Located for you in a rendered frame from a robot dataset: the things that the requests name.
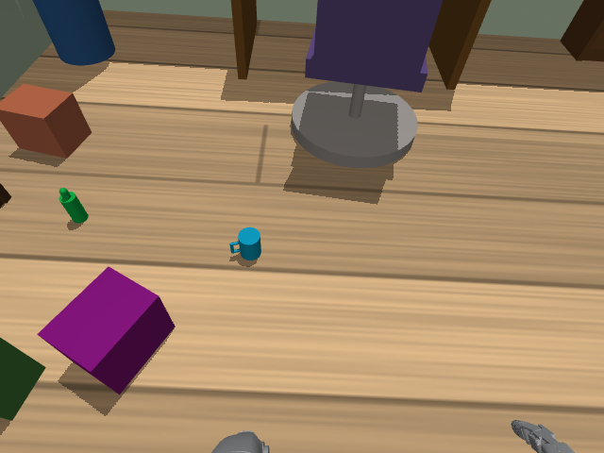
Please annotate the office chair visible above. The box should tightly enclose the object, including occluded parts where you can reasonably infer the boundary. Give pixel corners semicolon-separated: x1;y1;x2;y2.
292;0;443;168

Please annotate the right robot hand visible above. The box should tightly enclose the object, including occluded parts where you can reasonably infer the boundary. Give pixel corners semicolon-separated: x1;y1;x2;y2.
512;420;575;453

